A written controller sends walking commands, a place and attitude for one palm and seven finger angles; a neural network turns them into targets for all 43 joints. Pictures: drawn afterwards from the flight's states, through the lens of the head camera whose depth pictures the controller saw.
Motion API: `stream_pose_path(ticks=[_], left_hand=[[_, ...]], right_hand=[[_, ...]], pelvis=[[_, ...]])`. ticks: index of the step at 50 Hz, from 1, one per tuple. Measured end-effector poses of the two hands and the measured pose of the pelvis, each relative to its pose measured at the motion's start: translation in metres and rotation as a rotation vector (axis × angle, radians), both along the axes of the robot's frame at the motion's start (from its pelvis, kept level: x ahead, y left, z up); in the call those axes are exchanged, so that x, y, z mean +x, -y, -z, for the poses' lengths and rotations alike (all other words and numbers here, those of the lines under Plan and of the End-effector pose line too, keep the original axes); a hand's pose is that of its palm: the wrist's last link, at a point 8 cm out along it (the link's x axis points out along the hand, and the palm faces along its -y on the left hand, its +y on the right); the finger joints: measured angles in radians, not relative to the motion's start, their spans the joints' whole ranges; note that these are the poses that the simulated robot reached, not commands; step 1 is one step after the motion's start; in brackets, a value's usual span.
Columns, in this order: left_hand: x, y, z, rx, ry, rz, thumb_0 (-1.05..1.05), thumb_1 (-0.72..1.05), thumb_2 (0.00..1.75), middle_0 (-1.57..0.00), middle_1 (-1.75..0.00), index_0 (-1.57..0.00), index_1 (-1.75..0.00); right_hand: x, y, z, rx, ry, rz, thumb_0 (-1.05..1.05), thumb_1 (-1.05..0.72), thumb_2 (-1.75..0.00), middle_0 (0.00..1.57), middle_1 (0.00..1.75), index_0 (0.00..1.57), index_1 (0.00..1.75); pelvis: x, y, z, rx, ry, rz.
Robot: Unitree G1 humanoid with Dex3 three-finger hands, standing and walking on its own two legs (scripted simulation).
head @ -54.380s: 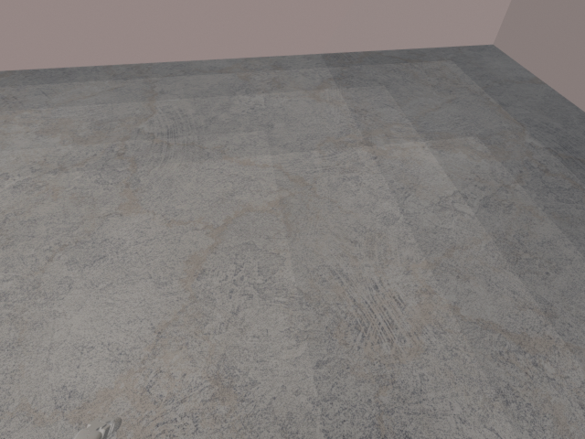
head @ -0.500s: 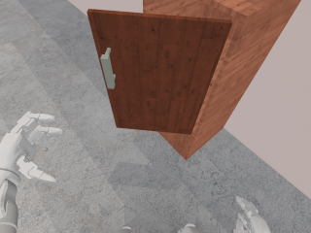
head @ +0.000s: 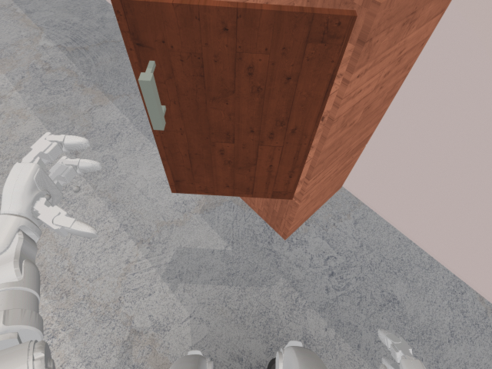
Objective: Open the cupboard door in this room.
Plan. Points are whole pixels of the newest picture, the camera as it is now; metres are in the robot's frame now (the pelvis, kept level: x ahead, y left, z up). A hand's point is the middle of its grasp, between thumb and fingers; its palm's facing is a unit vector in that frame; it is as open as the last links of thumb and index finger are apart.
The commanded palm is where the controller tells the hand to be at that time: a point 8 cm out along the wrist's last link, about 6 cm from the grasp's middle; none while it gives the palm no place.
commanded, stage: move the hooked fingers beside the handle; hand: left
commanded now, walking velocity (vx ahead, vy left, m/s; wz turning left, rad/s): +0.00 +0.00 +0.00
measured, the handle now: (155, 96) +0.60 +0.19 +0.05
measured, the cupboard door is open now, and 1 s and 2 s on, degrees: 45 45 45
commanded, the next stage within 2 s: none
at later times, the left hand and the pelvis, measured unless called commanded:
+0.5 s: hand (91, 150) +0.45 +0.27 +0.07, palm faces -0.03 -1.00 -0.01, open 14.0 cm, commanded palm +0.43 +0.32 +0.06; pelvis +0.00 +0.00 -0.01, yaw -1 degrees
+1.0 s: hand (107, 114) +0.53 +0.26 +0.07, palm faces -0.05 -1.00 -0.01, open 14.0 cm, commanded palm +0.52 +0.31 +0.05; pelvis +0.00 +0.01 -0.02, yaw -2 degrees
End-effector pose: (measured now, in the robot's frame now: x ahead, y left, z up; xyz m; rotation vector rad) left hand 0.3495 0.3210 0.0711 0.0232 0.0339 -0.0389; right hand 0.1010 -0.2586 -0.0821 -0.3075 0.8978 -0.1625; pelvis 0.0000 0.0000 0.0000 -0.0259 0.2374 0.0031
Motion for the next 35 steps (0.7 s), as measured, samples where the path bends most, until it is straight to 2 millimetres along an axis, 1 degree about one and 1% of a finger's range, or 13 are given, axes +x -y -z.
stream_pose_path(ticks=[8, 13, 17, 25, 30, 35], left_hand=[[0.017, -0.003, 0.003, 0.002, 0.002, -0.017, -0.02, -0.49, 0.3, -0.3, -1.2, -0.3, -1.2], [0.035, 0.001, 0.005, -0.004, 0.0, -0.002, -0.02, -0.5, 0.3, -0.3, -1.2, -0.3, -1.2], [0.051, 0.005, 0.003, -0.004, 0.01, 0.009, -0.02, -0.5, 0.3, -0.3, -1.2, -0.3, -1.2], [0.078, 0.0, 0.004, -0.008, -0.007, -0.007, -0.02, -0.49, 0.3, -0.3, -1.2, -0.3, -1.2], [0.093, -0.003, 0.005, -0.001, -0.008, 0.0, -0.02, -0.49, 0.3, -0.3, -1.2, -0.3, -1.2], [0.109, 0.001, 0.004, -0.007, 0.007, 0.019, -0.02, -0.49, 0.3, -0.3, -1.2, -0.3, -1.2]], right_hand=[[-0.026, 0.009, 0.007, -0.01, -0.113, 0.041, 0.01, -0.91, -0.9, 0.21, 0.3, 0.21, 0.3], [-0.035, 0.014, 0.01, -0.027, -0.165, 0.055, 0.01, -0.91, -0.9, 0.21, 0.3, 0.21, 0.3], [-0.04, 0.016, 0.011, -0.035, -0.187, 0.074, 0.01, -0.91, -0.9, 0.21, 0.3, 0.21, 0.3], [-0.053, 0.016, 0.014, -0.037, -0.238, 0.104, 0.01, -0.91, -0.9, 0.21, 0.3, 0.21, 0.3], [-0.067, 0.015, 0.018, -0.041, -0.304, 0.118, 0.01, -0.91, -0.9, 0.21, 0.3, 0.21, 0.3], [-0.082, 0.012, 0.021, -0.046, -0.368, 0.14, 0.01, -0.91, -0.9, 0.21, 0.3, 0.21, 0.3]], pelvis=[[0.002, 0.002, 0.001, 0.0, -0.024, 0.007], [0.001, 0.003, 0.004, -0.003, -0.04, 0.002], [0.001, 0.003, 0.005, -0.005, -0.054, 0.005], [0.0, 0.003, 0.01, -0.009, -0.084, 0.014], [-0.001, 0.001, 0.013, -0.014, -0.107, 0.014], [0.0, -0.002, 0.016, -0.02, -0.129, 0.014]])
